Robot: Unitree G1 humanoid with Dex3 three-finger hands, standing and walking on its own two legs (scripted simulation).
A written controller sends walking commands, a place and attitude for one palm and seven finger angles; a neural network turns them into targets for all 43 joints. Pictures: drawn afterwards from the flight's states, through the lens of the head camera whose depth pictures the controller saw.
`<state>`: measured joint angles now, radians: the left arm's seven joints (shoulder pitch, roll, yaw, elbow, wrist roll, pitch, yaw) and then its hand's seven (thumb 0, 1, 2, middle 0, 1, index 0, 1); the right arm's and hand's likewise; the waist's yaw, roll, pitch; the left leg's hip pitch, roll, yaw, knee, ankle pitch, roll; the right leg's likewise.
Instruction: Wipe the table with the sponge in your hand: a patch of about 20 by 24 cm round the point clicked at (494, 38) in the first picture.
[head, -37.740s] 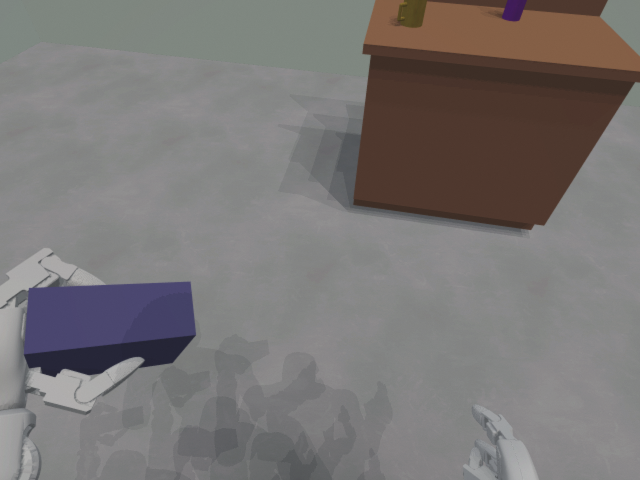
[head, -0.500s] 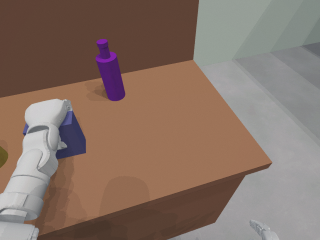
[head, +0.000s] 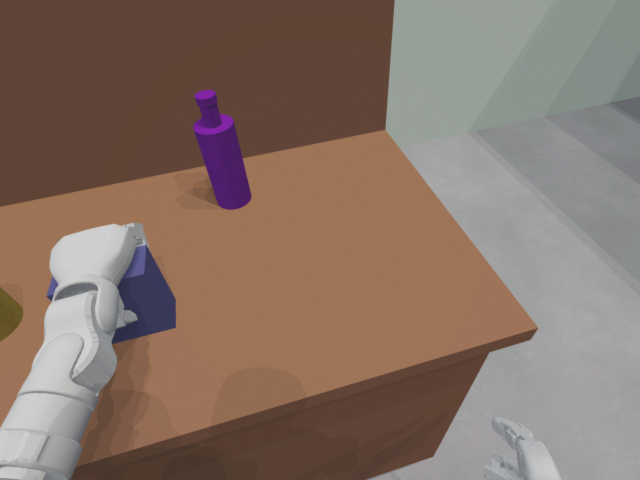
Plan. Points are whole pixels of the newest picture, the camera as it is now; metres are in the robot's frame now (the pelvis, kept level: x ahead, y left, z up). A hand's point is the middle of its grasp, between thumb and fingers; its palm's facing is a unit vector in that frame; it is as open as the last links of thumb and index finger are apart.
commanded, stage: wipe back along the first lane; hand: left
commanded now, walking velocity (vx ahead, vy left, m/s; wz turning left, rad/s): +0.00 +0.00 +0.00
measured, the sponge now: (126, 307) +0.31 +0.31 +0.04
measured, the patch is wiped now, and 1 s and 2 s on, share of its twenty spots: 1.00 1.00 1.00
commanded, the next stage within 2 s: lift the sponge slowly off the table in 0.78 s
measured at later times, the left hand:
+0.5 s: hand (109, 311) +0.27 +0.29 +0.10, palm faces +0.03 -0.07 -1.00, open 9.6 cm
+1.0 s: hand (110, 347) +0.23 +0.26 +0.10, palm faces +0.06 -0.08 -1.00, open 9.6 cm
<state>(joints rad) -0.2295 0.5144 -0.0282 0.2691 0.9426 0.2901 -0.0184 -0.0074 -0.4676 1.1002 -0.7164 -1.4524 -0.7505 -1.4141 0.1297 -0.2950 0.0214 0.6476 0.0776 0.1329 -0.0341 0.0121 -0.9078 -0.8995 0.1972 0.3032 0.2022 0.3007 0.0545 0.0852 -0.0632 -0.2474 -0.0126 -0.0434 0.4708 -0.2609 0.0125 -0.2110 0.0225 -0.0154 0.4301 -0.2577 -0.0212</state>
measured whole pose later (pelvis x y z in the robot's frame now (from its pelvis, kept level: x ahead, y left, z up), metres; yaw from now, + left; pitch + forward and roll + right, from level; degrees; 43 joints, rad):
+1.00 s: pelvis -0.01 +0.00 +0.00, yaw -1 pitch -2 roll +0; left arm 0.14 0.47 -0.08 -0.19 0.93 0.43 0.00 0.02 -0.47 1.10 -0.71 -1.45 -0.75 -1.41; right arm 0.06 -0.27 0.04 0.64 0.07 0.10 -0.02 0.01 -0.91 -0.90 0.20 0.30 0.18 0.29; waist 0.10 0.10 -0.04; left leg -0.19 -0.01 -0.03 0.48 -0.26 0.01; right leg -0.18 0.02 0.00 0.48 -0.27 -0.02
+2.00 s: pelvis -0.03 -0.01 +0.00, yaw +0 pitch -4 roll +0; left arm -0.01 0.54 -0.07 -0.17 0.87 0.40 -0.08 0.00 -0.50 1.10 -0.77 -1.40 -0.80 -1.36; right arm 0.03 -0.27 0.05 0.67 0.06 0.04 -0.07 0.01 -0.91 -0.90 0.20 0.30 0.18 0.29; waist 0.12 0.10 0.00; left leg -0.14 -0.01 -0.04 0.42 -0.20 0.00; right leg -0.13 0.03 -0.01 0.42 -0.22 -0.04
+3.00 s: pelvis -0.05 -0.02 +0.00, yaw +0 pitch -4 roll +0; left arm -0.21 0.61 -0.06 -0.18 0.81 0.47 -0.19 0.00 -0.50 1.10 -0.77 -1.39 -0.80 -1.36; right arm 0.02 -0.28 0.07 0.66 0.08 0.04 -0.08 0.02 -0.91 -0.90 0.20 0.30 0.18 0.29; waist 0.13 0.12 -0.01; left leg -0.18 -0.01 -0.05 0.43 -0.19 -0.02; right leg -0.17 0.03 -0.02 0.46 -0.22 -0.05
